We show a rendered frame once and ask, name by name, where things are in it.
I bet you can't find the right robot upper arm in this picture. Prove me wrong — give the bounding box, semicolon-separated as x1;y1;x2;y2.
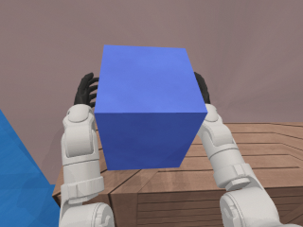
220;186;302;227

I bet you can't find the right robot hand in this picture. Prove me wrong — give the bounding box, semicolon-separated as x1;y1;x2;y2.
193;72;211;104

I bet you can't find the left robot forearm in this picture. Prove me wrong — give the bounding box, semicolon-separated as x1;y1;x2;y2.
59;104;105;227

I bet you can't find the left robot upper arm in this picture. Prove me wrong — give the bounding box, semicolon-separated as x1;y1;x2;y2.
60;202;115;227

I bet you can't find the carton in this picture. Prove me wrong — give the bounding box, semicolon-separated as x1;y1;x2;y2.
94;44;208;171

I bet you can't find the right robot forearm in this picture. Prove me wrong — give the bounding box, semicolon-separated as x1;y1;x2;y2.
197;103;279;219

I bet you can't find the pedestal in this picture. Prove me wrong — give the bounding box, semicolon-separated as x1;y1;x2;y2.
52;122;303;227

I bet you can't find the left robot hand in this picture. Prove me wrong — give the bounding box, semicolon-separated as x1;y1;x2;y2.
74;72;99;108

